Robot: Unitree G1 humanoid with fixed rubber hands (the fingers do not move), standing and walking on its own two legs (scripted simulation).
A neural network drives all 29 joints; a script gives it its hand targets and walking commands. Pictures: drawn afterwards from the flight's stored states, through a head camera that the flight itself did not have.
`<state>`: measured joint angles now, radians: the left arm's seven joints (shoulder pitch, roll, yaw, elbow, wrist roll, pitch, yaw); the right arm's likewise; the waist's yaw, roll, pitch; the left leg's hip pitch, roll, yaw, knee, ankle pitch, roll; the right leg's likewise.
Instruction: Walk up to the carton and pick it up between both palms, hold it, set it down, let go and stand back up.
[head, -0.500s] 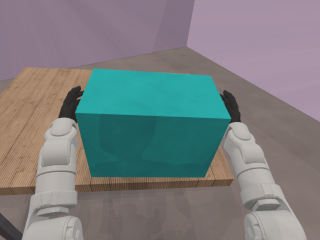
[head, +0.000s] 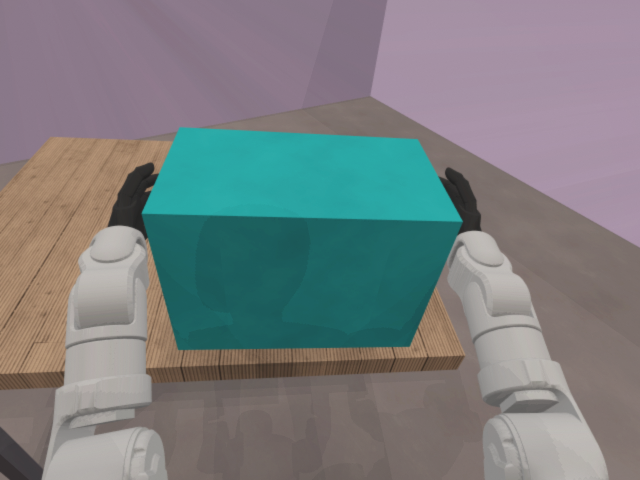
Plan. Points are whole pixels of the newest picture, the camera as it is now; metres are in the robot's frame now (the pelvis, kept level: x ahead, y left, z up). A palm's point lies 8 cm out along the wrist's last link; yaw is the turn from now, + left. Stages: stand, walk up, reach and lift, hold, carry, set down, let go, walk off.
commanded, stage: reach and lift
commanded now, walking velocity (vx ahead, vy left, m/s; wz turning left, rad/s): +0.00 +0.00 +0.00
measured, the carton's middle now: (300, 242) +0.38 +0.01 +0.14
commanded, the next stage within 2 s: hold in 0.56 s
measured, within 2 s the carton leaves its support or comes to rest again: neither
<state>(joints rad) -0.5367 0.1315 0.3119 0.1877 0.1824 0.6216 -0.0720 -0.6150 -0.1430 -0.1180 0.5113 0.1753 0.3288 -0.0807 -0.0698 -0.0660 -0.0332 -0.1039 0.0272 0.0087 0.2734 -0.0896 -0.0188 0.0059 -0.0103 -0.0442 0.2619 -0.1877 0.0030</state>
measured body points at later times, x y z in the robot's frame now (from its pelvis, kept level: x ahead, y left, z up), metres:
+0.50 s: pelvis +0.00 +0.00 +0.00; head -0.05 +0.03 +0.45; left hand +0.37 +0.21 +0.18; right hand +0.37 -0.19 +0.20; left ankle +0.04 +0.13 -0.75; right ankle -0.02 -0.12 -0.75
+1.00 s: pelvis -0.01 +0.00 +0.00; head -0.07 +0.03 +0.44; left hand +0.36 +0.21 +0.20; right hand +0.37 -0.19 +0.22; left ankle +0.04 +0.13 -0.75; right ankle -0.02 -0.12 -0.75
